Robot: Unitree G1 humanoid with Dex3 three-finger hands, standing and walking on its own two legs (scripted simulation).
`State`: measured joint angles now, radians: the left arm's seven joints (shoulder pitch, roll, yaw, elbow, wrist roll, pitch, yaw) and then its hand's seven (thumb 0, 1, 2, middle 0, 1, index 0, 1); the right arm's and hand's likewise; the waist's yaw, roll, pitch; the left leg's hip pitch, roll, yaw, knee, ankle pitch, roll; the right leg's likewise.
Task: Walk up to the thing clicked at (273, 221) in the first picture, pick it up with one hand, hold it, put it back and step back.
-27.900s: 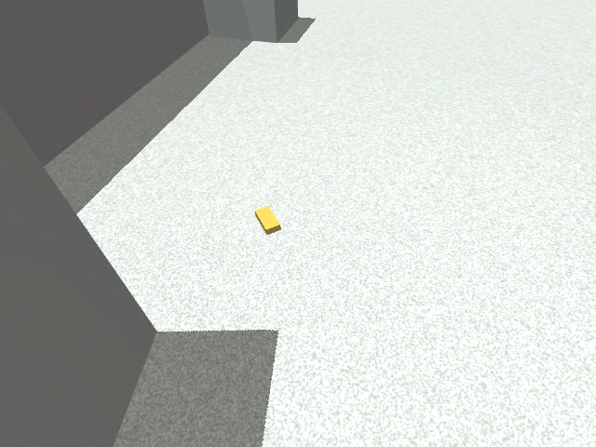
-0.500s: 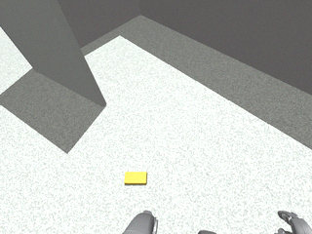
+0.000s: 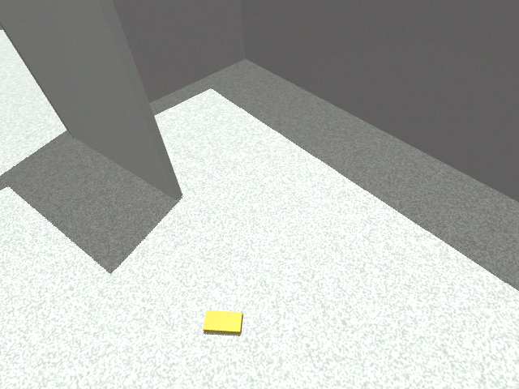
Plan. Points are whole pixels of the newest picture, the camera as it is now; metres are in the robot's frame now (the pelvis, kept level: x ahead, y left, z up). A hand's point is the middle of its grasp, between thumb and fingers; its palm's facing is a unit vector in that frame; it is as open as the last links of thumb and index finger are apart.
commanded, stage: walk up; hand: left
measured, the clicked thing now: (223, 322) +0.48 +0.20 -0.74
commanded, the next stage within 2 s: stand in 1.00 s
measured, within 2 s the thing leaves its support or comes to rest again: neither
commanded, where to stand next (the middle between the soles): +0.10 +0.01 m, yaw -5 degrees
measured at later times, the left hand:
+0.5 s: hand out of the picture +0.10 +0.29 -0.15, palm faces -0.10 -0.92 -0.38, open 7.4 cm
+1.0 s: hand out of the picture +0.10 +0.27 -0.13, palm faces -0.10 -0.94 -0.33, open 7.4 cm
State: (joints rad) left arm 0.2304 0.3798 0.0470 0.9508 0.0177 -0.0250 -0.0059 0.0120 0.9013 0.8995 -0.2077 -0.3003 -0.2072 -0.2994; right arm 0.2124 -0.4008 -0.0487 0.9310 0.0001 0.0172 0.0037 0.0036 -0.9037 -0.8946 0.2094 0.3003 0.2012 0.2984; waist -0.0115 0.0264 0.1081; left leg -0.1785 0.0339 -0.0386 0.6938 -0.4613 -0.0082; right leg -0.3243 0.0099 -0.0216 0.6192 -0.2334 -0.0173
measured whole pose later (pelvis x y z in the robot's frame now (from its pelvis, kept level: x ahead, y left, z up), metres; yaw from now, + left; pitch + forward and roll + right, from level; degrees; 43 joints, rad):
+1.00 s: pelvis -0.01 +0.03 +0.02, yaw -5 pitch -2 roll +0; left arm 0.10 0.35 0.00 1.10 0.00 -0.01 -0.02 0.01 0.90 0.90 -0.21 -0.30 -0.21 -0.30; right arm 0.10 -0.36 -0.01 1.09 -0.01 -0.03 0.01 0.00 -0.91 -0.89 0.21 0.30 0.20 0.30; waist 0.00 -0.01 0.04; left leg -0.12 0.03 0.06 0.38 -0.22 -0.01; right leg -0.13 0.01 0.07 0.39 -0.22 0.01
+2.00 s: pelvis -0.01 +0.03 +0.03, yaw -3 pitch -1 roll +0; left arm 0.10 0.35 -0.01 1.13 0.00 -0.01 -0.01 0.01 0.90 0.90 -0.21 -0.30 -0.21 -0.30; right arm 0.09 -0.35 -0.01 1.14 0.00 -0.01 0.01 0.00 -0.91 -0.89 0.21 0.30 0.20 0.30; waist -0.01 -0.01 0.04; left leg -0.11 0.02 0.03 0.30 -0.17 -0.01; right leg -0.11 0.00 0.04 0.31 -0.18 0.01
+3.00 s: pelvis +0.00 +0.03 +0.03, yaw -3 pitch -1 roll +0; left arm 0.11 0.35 -0.01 1.12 0.01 -0.01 0.00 0.01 0.90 0.90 -0.21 -0.30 -0.21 -0.30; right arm 0.10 -0.35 -0.01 1.13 0.00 -0.01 0.00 0.00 -0.91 -0.89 0.21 0.30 0.20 0.30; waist 0.00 0.00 0.04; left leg -0.09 0.02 0.02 0.29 -0.18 -0.01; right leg -0.09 0.00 0.03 0.31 -0.19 0.01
